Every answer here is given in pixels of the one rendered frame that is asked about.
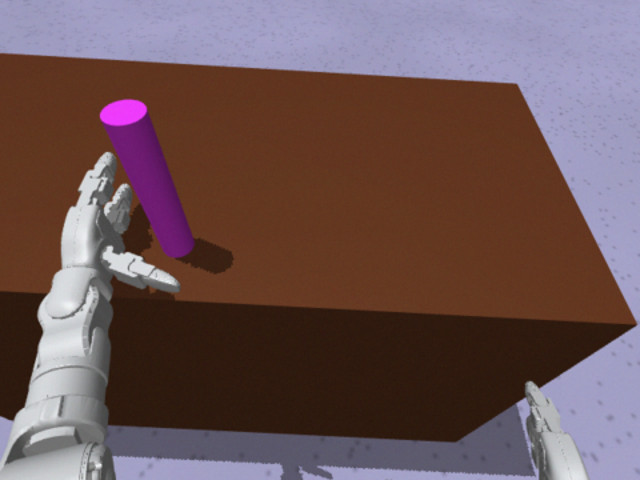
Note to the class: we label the left robot hand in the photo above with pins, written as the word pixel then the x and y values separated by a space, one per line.
pixel 91 235

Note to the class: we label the right robot hand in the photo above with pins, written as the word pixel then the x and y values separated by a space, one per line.
pixel 554 452

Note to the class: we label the left robot arm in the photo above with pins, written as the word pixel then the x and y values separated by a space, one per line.
pixel 60 433

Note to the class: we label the can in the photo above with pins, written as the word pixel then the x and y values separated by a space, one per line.
pixel 130 129

